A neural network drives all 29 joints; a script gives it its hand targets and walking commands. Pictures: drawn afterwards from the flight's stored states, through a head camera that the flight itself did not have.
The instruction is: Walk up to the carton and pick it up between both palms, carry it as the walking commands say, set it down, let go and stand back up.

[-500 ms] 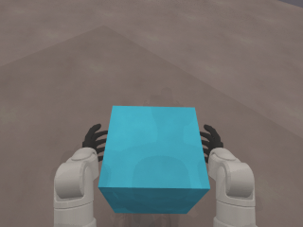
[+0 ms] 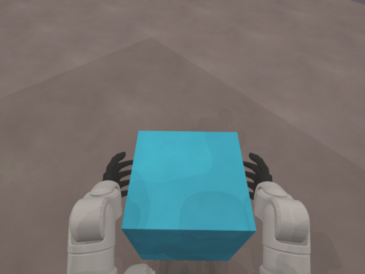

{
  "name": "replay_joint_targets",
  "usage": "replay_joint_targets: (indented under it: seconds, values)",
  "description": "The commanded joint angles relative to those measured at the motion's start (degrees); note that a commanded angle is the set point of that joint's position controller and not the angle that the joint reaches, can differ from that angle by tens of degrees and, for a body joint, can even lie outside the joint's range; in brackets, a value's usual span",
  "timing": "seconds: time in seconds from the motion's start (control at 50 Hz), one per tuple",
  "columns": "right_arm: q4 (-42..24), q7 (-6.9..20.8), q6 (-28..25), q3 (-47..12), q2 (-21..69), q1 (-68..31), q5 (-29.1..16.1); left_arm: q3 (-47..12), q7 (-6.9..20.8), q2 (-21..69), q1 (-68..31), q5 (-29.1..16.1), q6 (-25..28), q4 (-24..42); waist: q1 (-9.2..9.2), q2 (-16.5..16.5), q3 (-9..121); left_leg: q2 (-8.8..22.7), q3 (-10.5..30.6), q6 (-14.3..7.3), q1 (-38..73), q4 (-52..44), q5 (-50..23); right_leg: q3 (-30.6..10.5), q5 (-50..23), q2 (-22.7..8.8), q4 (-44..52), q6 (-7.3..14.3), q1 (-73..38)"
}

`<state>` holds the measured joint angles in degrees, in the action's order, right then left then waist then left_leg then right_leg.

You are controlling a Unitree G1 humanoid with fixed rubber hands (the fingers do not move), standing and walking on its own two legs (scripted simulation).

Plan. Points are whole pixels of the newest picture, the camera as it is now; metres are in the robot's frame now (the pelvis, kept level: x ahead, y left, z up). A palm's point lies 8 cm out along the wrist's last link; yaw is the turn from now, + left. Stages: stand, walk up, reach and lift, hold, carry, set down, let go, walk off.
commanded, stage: carry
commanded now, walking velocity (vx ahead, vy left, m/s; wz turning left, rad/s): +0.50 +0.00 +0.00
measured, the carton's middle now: (186, 200) +0.27 +0.00 -0.01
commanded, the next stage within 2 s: none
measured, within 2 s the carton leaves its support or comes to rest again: neither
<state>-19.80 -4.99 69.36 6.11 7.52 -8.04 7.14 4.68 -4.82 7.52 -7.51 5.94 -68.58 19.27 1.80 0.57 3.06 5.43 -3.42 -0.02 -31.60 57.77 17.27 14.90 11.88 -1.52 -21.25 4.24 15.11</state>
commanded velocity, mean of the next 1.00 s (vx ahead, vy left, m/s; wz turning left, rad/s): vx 0.50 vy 0.00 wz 0.00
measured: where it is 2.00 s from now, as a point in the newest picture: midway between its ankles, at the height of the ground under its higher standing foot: (184, 109)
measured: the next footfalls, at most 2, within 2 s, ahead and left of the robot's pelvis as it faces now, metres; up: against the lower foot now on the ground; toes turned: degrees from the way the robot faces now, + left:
left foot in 0.24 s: +0.36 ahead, +0.12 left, +0.00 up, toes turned +9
right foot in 0.72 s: +0.66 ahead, -0.09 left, +0.00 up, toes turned -14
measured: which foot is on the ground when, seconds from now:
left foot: up 0.00-0.22, down 0.24-0.74, up 0.76-1.00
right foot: down 0.00-0.26, up 0.28-0.70, down 0.72-1.00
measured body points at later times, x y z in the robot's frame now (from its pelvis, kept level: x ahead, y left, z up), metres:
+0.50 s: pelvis +0.34 +0.05 +0.01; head +0.37 +0.06 +0.46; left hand +0.63 +0.18 +0.07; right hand +0.60 -0.13 +0.07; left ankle +0.32 +0.12 -0.74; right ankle +0.35 -0.10 -0.68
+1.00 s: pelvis +0.67 +0.00 +0.00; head +0.70 -0.01 +0.45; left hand +0.94 +0.15 +0.07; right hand +0.95 -0.15 +0.07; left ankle +0.75 +0.14 -0.70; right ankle +0.63 -0.08 -0.74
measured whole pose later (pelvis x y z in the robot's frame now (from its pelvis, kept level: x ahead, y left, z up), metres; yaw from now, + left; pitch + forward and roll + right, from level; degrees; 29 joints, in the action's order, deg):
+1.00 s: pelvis +0.67 +0.00 +0.00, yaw +0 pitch +5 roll +1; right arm -22.8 -5.1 68.8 5.1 7.4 -7.0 6.9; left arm 4.2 -4.9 7.4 -6.2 5.5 -68.0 22.4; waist 1.6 0.4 3.1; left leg 5.2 -5.4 0.2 -32.2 41.2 12.4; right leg 13.8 12.6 -1.9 -15.9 2.4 8.4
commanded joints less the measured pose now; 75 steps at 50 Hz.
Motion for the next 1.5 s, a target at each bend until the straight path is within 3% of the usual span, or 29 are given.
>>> replay_joint_targets:
  seconds: [0.0, 0.16, 0.22, 0.24, 0.26, 0.28, 0.32, 0.34, 0.48, 0.58, 0.64, 0.68, 0.7, 0.72, 0.74, 0.76, 0.8, 0.84, 0.94, 1.06, 1.12, 1.14, 1.16, 1.18, 1.2, 1.24, 1.26, 1.4, 1.48]
  values:
    - [-6.6, 13.4, -2.2, -41.1, 53.6, -25.1, -23.1, -40.2, 14.9, 53.1, -25.4, -24.8, 1.0, 6.8, -0.73, -6.6, 16.0, 0.8, -1.5, 0.3, -5.2, -10.8, -5.4, -12.8, -14.3, -14.6, 10.9, 4.4, -19.9]
    - [-6.9, 13.9, -0.3, -41.5, 50.1, -25.0, -22.1, -39.4, 14.6, 50.2, -23.5, -22.9, -0.4, 6.8, -0.63, -9.5, 9.0, -2.5, -7.4, -2.0, 2.0, -29.0, -15.4, -5.5, -21.0, -12.4, 7.3, 1.7, -20.2]
    - [-4.2, 14.2, 0.3, -39.8, 50.1, -24.1, -22.3, -39.6, 14.5, 48.6, -25.6, -22.6, -1.3, 7.0, -2.43, -6.4, 14.7, -6.4, -11.5, -3.8, 23.9, -31.3, -10.6, -1.8, -25.6, -8.3, -10.0, -1.8, -12.4]
    - [-2.9, 14.3, 0.3, -39.1, 49.8, -22.0, -22.3, -39.4, 14.7, 48.0, -26.0, -22.3, -1.8, 7.1, -3.92, 1.2, 19.5, 3.4, 3.4, -6.7, 36.5, -34.1, -5.8, -2.4, -19.1, -6.0, -24.6, -4.2, -1.5]
    - [-1.6, 14.4, -0.2, -38.4, 49.7, -21.9, -23.0, -40.0, 14.5, 48.2, -26.9, -22.7, -2.1, 8.1, -3.72, 18.4, 23.8, 16.2, 26.7, -13.5, 47.9, -41.6, -5.0, -4.2, 2.3, 1.1, -42.6, -6.3, 13.1]
    - [-2.3, 14.6, -0.4, -38.6, 51.1, -23.9, -23.5, -40.3, 14.6, 49.0, -27.3, -22.3, -1.8, 7.0, -3.05, 17.8, 21.2, 17.5, 30.4, -14.0, 49.2, -43.2, -16.9, -11.0, 15.7, 2.0, -50.2, -4.8, 23.1]
    - [-3.9, 14.9, -1.0, -39.6, 54.0, -24.7, -24.2, -40.3, 14.8, 52.7, -26.5, -23.9, -0.9, 5.8, -2.95, 5.2, 22.7, 15.2, 19.8, -11.9, 46.6, -39.8, -28.0, -15.5, 11.8, -3.0, -51.4, -3.7, 25.1]
    - [-4.9, 15.0, -1.3, -40.1, 54.9, -25.4, -24.5, -40.2, 14.8, 54.0, -26.2, -24.1, -0.4, 5.7, -2.68, 2.2, 21.6, 14.2, 15.3, -10.6, 42.7, -40.8, -29.3, -15.7, 9.5, -4.5, -47.9, -4.2, 23.7]
    - [-8.7, 15.4, -1.6, -41.0, 52.0, -24.4, -26.0, -41.4, 13.3, 53.0, -22.7, -22.2, 0.6, 8.5, -2.35, 6.6, 15.7, 9.3, 0.0, -8.0, 37.6, -47.5, -22.7, -8.6, -2.5, -4.0, -24.7, -5.4, 21.5]
    - [-7.2, 15.2, -0.3, -40.2, 49.0, -22.8, -24.2, -41.2, 13.7, 50.5, -22.4, -21.8, -0.9, 8.2, -2.85, 7.7, 9.8, 7.9, -4.5, -7.0, 35.5, -46.5, -25.8, -4.3, -8.0, -1.8, -11.4, -4.5, 16.9]
    - [-7.0, 14.9, 0.5, -40.0, 47.8, -23.9, -23.5, -40.3, 14.2, 49.1, -23.8, -21.9, -1.8, 6.8, -3.01, 7.2, 8.7, 7.6, -5.7, -6.2, 35.6, -41.2, -27.8, -2.0, -7.4, -0.7, -7.3, -3.3, 12.5]
    - [-6.8, 14.7, 1.0, -40.1, 47.4, -24.8, -23.4, -39.7, 14.6, 49.0, -23.3, -21.9, -2.0, 5.4, -1.63, 4.7, 12.4, 4.8, -9.8, -3.5, 29.4, -28.3, -34.0, 0.5, -5.6, 1.4, -5.1, -2.1, -2.6]
    - [-6.7, 14.6, 1.3, -40.3, 47.4, -24.7, -23.2, -39.3, 14.7, 49.0, -21.6, -21.5, -2.0, 4.4, -0.13, 0.5, 17.7, 3.0, -10.3, -1.9, 20.6, -16.4, -28.8, -6.3, -2.3, -3.0, -5.9, -0.6, -15.8]
    - [-6.3, 15.0, 1.9, -40.4, 47.7, -24.8, -23.2, -39.1, 14.7, 48.9, -20.3, -20.5, -1.8, 2.4, 0.53, -16.3, 22.8, -3.6, -8.4, 0.8, 4.7, 1.9, -10.6, -31.7, 4.1, -18.8, 1.6, 6.4, -28.1]
    - [-6.2, 15.2, 1.9, -41.1, 48.1, -25.1, -24.0, -38.9, 14.6, 50.5, -20.6, -20.8, -1.5, 1.9, 0.31, -19.9, 21.4, -7.2, -2.5, -0.2, -6.4, 10.1, 9.4, -42.0, -3.0, -22.3, 6.9, 10.1, -31.4]
    - [-5.0, 15.4, 1.3, -41.6, 50.0, -26.2, -24.1, -39.7, 14.6, 52.2, -23.4, -21.5, -1.2, 3.1, 0.45, -13.6, 21.7, -3.5, 2.4, -1.5, -8.9, 15.5, 9.9, -38.2, -9.2, -22.1, 5.2, 10.3, -31.0]
    - [-6.4, 15.5, -0.2, -42.2, 53.5, -28.9, -25.7, -40.4, 14.6, 55.2, -26.8, -23.0, 0.2, 6.2, 0.08, -2.7, 21.3, 0.2, 4.1, -1.1, -6.9, 12.8, 5.2, -29.2, -16.8, -20.6, 4.6, 8.1, -24.8]
    - [-7.0, 15.1, -1.3, -41.9, 54.2, -28.2, -25.4, -41.1, 14.8, 56.2, -26.9, -24.3, 0.8, 7.0, -0.32, -3.7, 20.1, 1.0, 2.6, 0.0, -3.0, 1.3, 1.9, -20.8, -12.5, -17.3, 7.6, 5.0, -20.2]
    - [-7.3, 13.6, -1.9, -41.6, 52.6, -23.4, -23.1, -40.4, 15.0, 52.4, -23.5, -24.3, 0.9, 8.0, -0.44, -7.1, 15.2, -0.2, -2.6, 0.5, -1.6, -17.3, -5.6, -11.8, -11.8, -14.4, 11.7, 4.5, -19.0]
    - [-7.2, 14.1, -0.5, -41.5, 50.1, -23.7, -22.1, -40.1, 14.8, 50.8, -22.7, -23.0, -0.3, 7.5, -0.17, -9.4, 9.3, -2.4, -6.9, -0.6, 3.0, -29.0, -14.4, -6.8, -13.3, -13.0, 9.6, 1.9, -18.2]
    - [-5.0, 14.5, 0.5, -40.2, 49.9, -23.6, -22.2, -40.3, 14.8, 49.8, -24.7, -22.7, -1.4, 7.8, -1.25, -6.3, 12.0, -5.0, -10.9, -2.1, 17.8, -32.5, -11.3, -2.8, -17.1, -10.0, -2.5, -1.2, -13.8]
    - [-3.7, 14.5, 0.7, -39.3, 50.0, -22.1, -22.0, -40.2, 14.9, 49.1, -25.1, -22.4, -1.9, 7.7, -2.69, -3.8, 15.5, -3.2, -7.6, -3.4, 30.2, -31.6, -8.8, -2.2, -17.9, -8.2, -12.8, -3.2, -6.0]
    - [-2.0, 14.5, 0.4, -38.4, 49.5, -20.4, -22.0, -40.3, 15.0, 48.8, -26.2, -22.7, -2.6, 8.3, -4.03, 10.1, 21.3, 10.9, 15.1, -9.7, 42.4, -38.4, -2.6, -2.5, -8.9, -3.3, -32.0, -6.2, 6.5]
    - [-1.3, 14.7, 0.0, -38.6, 50.4, -21.3, -22.9, -40.8, 15.1, 48.8, -26.8, -22.5, -2.5, 7.9, -3.42, 21.2, 20.2, 17.7, 30.4, -13.9, 48.9, -44.8, -10.6, -6.0, 15.4, 2.5, -43.6, -6.2, 21.0]
    - [-2.4, 14.8, -0.1, -38.9, 51.2, -23.6, -23.3, -40.5, 15.0, 50.0, -26.8, -22.2, -2.2, 6.0, -3.24, 14.9, 20.4, 17.5, 26.9, -13.9, 49.1, -42.6, -21.0, -12.6, 17.4, -0.5, -49.5, -4.4, 24.8]
    - [-4.5, 14.9, -1.0, -40.2, 54.3, -24.9, -23.9, -40.5, 15.4, 53.8, -27.2, -24.2, -1.1, 5.7, -2.94, 3.3, 20.6, 15.5, 18.0, -11.6, 44.6, -41.1, -28.2, -15.3, 12.2, -4.3, -47.8, -4.1, 25.0]
    - [-5.1, 15.0, -1.2, -40.5, 55.1, -25.4, -24.5, -40.4, 15.2, 54.7, -26.5, -24.2, -0.5, 5.4, -2.61, 2.2, 19.8, 14.3, 13.6, -10.0, 41.8, -42.4, -27.7, -15.3, 9.6, -5.6, -43.5, -4.7, 23.4]
    - [-8.4, 15.5, -1.1, -41.7, 51.8, -24.7, -26.1, -41.2, 13.5, 53.2, -22.7, -21.9, 0.2, 8.1, -2.33, 6.6, 14.0, 8.8, -1.3, -7.8, 37.1, -47.7, -22.7, -7.7, -2.6, -3.6, -20.0, -5.7, 19.6]
    - [-7.4, 15.5, -0.3, -41.0, 49.3, -23.2, -24.6, -41.4, 13.7, 51.3, -22.6, -21.6, -0.8, 7.9, -2.78, 7.9, 10.0, 7.9, -4.5, -6.5, 35.9, -46.2, -25.1, -4.1, -7.4, -1.5, -10.1, -4.7, 15.0]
